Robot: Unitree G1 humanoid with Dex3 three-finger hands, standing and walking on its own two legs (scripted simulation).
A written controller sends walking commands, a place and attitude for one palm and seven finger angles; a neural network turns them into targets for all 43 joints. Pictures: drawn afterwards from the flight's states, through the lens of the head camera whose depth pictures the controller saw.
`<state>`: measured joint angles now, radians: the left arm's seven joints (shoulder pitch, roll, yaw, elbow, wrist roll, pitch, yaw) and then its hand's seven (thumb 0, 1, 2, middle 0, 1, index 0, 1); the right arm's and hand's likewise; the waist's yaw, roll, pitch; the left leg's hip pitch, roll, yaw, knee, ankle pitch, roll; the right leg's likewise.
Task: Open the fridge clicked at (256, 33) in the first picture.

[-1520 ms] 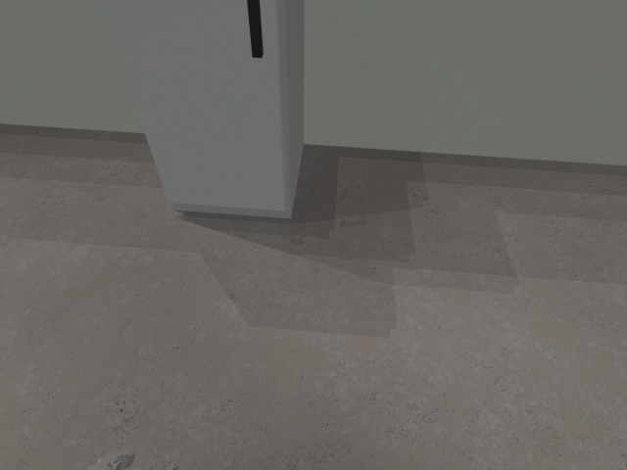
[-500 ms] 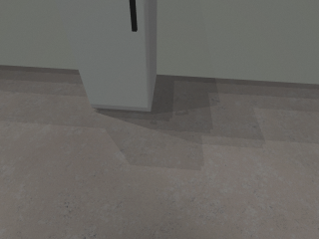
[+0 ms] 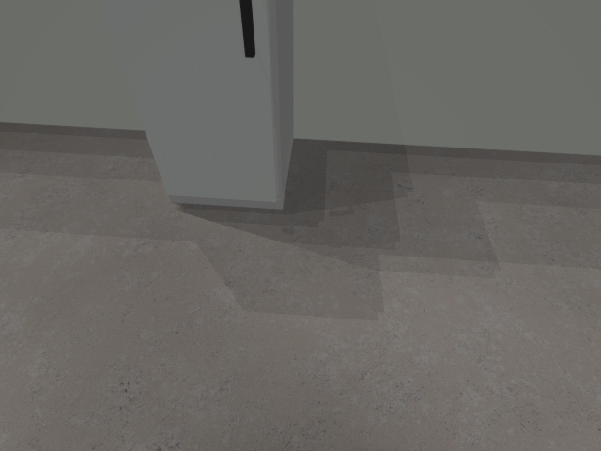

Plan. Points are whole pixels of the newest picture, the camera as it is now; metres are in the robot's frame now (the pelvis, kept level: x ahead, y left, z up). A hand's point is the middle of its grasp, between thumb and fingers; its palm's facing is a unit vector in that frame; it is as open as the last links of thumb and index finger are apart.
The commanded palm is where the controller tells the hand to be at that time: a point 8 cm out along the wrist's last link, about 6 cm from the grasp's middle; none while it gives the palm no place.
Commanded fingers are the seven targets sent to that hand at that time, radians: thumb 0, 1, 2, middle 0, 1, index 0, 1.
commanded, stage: walk to a spot facing it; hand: right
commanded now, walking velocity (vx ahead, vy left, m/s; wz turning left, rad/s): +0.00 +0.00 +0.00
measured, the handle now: (248, 8) +1.22 +0.22 +0.12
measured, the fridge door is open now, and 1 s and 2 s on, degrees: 0 0 0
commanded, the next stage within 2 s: none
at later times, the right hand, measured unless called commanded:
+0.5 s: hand out of the picture +0.05 -0.17 -0.18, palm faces -0.16 +0.95 -0.28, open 7.4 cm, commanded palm none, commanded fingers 0.00 -0.90 -0.90 0.20 0.30 0.20 0.30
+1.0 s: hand out of the picture +0.14 -0.21 -0.19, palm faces -0.36 +0.91 -0.19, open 7.4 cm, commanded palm none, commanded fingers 0.00 -0.90 -0.90 0.20 0.30 0.20 0.30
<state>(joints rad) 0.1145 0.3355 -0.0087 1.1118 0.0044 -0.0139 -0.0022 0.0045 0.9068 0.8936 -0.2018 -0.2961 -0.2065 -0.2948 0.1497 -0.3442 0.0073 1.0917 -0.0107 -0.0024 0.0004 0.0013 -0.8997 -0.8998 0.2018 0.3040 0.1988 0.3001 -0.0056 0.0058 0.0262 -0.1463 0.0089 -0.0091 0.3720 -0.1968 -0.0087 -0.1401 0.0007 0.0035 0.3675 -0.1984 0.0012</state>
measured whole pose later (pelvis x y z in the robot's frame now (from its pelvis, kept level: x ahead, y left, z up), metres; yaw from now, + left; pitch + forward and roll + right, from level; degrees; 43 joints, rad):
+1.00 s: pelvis +0.06 -0.03 -0.01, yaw +29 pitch +0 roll +2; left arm 0.18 0.20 0.03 0.90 0.01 -0.04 0.00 0.00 0.91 0.89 -0.20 -0.30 -0.20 -0.29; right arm 0.38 -0.24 -0.08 0.98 -0.02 0.03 0.02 0.00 -0.90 -0.90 0.20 0.30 0.20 0.30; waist -0.05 0.04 -0.03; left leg -0.34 -0.09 -0.16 0.74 -0.42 0.01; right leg -0.28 -0.02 -0.07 0.56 -0.27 -0.02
